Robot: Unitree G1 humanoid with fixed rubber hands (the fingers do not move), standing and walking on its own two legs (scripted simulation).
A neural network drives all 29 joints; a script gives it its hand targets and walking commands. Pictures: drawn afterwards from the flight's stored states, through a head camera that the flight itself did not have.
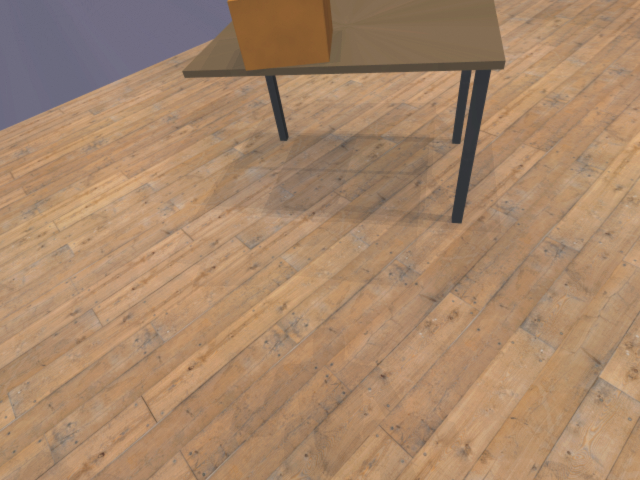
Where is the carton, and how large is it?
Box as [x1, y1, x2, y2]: [227, 0, 332, 70]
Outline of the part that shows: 227,1 246,70 323,62 329,60 332,33 329,0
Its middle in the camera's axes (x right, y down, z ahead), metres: -0.11 -0.74 +1.30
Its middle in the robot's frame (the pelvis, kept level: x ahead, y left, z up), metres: +1.48 +0.19 +0.05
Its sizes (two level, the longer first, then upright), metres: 0.284 0.277 0.209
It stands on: a table, 0.70 m high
